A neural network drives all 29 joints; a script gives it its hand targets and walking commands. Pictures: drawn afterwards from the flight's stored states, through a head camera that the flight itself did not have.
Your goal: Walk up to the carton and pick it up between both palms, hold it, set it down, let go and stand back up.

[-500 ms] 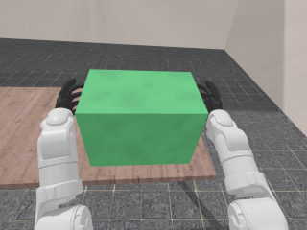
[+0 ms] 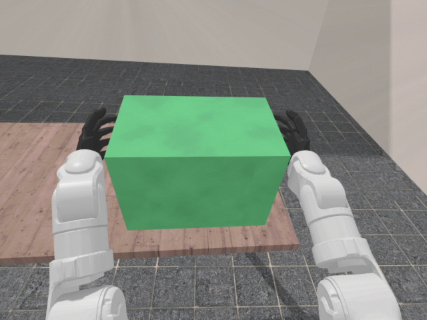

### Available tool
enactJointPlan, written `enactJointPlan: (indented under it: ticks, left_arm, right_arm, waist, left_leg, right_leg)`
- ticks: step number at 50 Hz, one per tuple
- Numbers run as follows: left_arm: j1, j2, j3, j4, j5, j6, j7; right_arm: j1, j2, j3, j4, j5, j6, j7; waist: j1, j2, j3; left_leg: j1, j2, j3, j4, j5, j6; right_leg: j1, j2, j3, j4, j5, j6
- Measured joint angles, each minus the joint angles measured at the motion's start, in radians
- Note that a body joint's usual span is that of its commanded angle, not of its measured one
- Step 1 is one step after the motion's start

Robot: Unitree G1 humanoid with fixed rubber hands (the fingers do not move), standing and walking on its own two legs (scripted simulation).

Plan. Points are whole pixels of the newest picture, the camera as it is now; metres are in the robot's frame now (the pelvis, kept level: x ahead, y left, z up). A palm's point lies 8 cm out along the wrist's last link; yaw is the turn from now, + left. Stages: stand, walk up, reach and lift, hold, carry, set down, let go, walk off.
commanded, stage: hold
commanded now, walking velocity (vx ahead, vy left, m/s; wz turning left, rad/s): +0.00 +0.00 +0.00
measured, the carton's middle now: (197, 162) +0.38 +0.01 +0.16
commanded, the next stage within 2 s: none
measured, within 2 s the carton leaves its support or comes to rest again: neither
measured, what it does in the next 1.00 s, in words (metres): stands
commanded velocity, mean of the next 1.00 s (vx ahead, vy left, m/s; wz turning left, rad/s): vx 0.00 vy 0.00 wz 0.00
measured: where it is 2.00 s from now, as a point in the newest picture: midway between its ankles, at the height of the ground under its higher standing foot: outside the picture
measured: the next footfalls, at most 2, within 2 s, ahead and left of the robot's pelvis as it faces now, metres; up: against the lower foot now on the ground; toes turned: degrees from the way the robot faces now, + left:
none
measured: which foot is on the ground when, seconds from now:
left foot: down 0.00-1.00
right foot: down 0.00-1.00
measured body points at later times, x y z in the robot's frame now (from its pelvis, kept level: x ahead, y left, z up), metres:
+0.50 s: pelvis +0.00 +0.00 +0.00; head -0.06 +0.02 +0.45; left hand +0.37 +0.19 +0.21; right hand +0.37 -0.17 +0.21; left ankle +0.05 +0.12 -0.75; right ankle -0.02 -0.11 -0.75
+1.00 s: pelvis +0.00 +0.00 +0.00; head -0.06 +0.02 +0.45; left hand +0.37 +0.19 +0.20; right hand +0.37 -0.18 +0.21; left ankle +0.05 +0.12 -0.75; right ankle -0.02 -0.11 -0.75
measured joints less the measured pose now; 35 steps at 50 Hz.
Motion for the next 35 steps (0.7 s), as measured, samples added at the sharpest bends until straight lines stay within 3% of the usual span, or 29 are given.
enactJointPlan:
  ticks: [19, 35]
  left_arm:
    - [-0.029, -0.001, 0.006, 0.054, 0.005, -0.006, 0.009]
    - [-0.011, 0.004, -0.006, 0.028, -0.003, -0.001, 0.012]
  right_arm:
    - [-0.047, -0.015, 0.001, 0.069, -0.009, -0.004, 0.012]
    - [-0.031, -0.012, 0.000, 0.045, 0.001, -0.002, 0.009]
  waist:
    - [0.010, -0.001, -0.016]
    - [0.006, -0.006, -0.014]
  left_leg:
    - [0.002, 0.008, 0.011, -0.011, 0.006, -0.004]
    - [-0.001, 0.003, 0.007, -0.004, 0.000, -0.001]
  right_leg:
    - [-0.014, 0.007, 0.015, 0.008, 0.003, -0.006]
    - [-0.012, 0.003, 0.013, 0.006, 0.001, -0.002]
